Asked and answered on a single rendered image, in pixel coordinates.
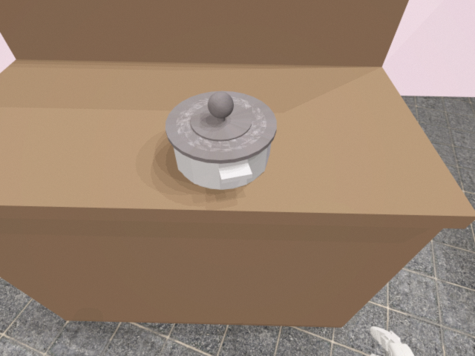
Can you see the knob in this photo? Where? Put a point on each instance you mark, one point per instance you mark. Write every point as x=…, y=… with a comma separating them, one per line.
x=220, y=104

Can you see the table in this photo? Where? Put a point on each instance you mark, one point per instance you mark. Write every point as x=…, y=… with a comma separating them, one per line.
x=98, y=224

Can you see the right robot hand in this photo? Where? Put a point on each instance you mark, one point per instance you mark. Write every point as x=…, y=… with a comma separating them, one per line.
x=390, y=342

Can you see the pot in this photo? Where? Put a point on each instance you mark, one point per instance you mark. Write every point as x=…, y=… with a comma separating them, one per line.
x=223, y=176

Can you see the lid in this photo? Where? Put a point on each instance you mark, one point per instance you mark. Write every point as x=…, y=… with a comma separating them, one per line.
x=195, y=133

